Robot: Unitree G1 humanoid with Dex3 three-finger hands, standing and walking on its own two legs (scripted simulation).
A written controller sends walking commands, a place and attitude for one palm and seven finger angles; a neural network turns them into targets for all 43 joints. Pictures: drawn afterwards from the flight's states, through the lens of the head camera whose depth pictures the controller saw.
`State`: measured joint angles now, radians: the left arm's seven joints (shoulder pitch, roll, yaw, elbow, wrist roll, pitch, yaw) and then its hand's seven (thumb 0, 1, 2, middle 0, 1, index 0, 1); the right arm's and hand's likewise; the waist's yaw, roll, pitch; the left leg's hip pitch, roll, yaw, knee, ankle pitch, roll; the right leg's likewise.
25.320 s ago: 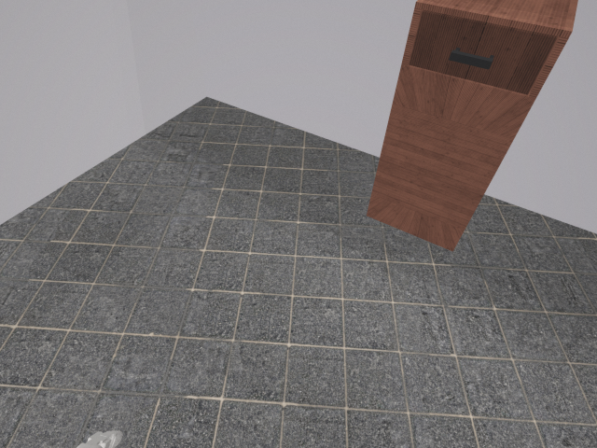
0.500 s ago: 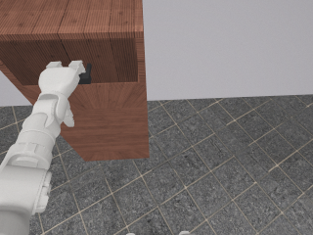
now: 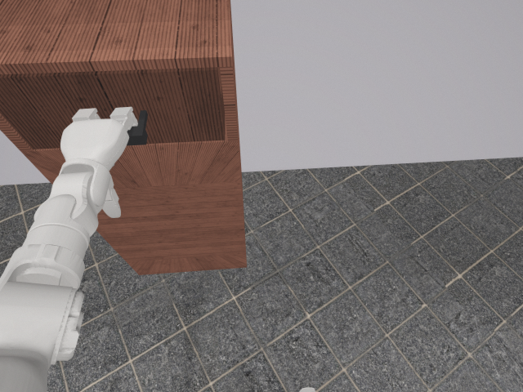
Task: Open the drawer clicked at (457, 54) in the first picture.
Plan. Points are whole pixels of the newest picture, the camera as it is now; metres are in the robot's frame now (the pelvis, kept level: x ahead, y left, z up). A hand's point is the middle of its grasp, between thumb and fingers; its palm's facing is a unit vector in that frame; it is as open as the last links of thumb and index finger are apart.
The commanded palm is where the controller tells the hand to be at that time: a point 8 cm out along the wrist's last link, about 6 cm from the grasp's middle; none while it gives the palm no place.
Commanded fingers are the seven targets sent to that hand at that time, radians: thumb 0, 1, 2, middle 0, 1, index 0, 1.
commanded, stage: lower the fingers behind the handle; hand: left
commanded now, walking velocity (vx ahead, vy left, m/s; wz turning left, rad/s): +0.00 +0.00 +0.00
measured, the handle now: (112, 127) +0.53 +0.25 +0.07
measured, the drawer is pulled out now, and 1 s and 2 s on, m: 0.00 0.00 0.02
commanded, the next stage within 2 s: close the thumb around the handle in 0.14 s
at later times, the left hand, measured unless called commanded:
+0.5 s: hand (111, 163) +0.47 +0.24 +0.05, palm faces -0.05 -0.02 -1.00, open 12.0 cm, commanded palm +0.44 +0.25 +0.10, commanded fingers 0.00 0.28 0.64 -0.36 -1.28 -0.36 -1.28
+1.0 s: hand (110, 161) +0.47 +0.24 +0.05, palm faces -0.06 -0.01 -1.00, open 5.8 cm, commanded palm +0.45 +0.24 +0.10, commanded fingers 0.00 0.90 0.90 -0.40 -1.35 -0.40 -1.35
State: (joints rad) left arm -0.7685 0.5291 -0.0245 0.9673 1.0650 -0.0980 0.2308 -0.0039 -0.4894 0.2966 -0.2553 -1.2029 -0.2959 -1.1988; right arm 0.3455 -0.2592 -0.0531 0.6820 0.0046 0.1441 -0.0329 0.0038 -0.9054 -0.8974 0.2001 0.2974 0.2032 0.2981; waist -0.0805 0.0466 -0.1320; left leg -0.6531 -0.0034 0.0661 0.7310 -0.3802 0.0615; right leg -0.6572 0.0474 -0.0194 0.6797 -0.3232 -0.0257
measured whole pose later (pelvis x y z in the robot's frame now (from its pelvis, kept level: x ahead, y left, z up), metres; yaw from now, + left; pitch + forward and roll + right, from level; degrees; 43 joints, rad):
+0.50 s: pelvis +0.00 +0.00 +0.00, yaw +0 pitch +17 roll -2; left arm -0.77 0.52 -0.03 0.96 1.07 -0.09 0.23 0.00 -0.19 0.42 -0.29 -1.23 -0.32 -1.23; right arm 0.33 -0.25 -0.05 0.67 0.01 0.15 -0.04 0.00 -0.91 -0.90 0.20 0.30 0.20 0.30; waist -0.08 0.04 -0.13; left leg -0.65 -0.01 0.06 0.73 -0.38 0.06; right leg -0.65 0.05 -0.02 0.68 -0.32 -0.03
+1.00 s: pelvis +0.00 +0.00 +0.00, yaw +1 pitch +18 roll -2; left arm -0.82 0.53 -0.06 1.00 1.07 -0.08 0.22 0.00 0.71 0.80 -0.35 -1.35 -0.37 -1.34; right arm 0.35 -0.26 -0.05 0.68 0.01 0.14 -0.04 0.00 -0.91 -0.90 0.20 0.30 0.20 0.30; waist -0.08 0.04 -0.13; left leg -0.67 -0.01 0.06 0.74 -0.38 0.06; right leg -0.67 0.04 -0.03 0.69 -0.32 -0.03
